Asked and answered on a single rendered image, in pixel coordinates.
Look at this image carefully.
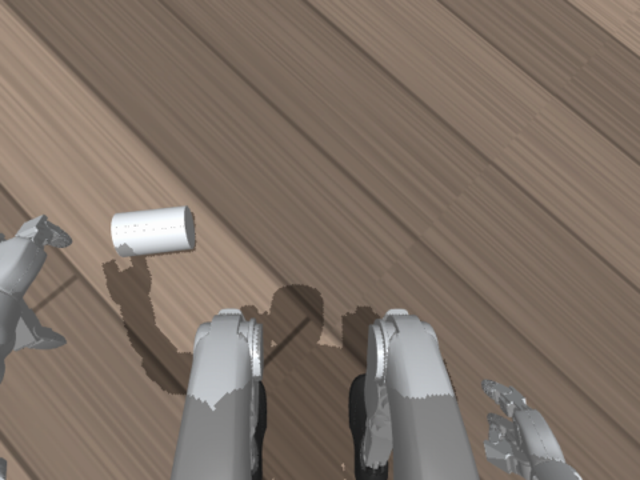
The right robot arm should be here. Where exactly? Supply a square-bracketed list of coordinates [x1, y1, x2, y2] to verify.
[530, 461, 582, 480]

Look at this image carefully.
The left robot hand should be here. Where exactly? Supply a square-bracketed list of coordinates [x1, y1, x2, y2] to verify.
[0, 214, 72, 351]

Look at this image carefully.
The right robot foot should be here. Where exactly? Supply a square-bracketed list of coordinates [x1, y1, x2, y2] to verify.
[349, 374, 388, 480]

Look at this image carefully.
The left robot foot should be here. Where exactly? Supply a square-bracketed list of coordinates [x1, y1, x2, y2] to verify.
[251, 381, 267, 480]

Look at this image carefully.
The left robot arm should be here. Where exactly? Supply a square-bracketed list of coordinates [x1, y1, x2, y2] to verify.
[0, 292, 22, 480]

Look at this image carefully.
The can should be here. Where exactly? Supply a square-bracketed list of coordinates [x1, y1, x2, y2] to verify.
[111, 206, 195, 257]

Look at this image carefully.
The right robot hand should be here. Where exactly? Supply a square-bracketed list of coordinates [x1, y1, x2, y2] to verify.
[481, 379, 566, 480]

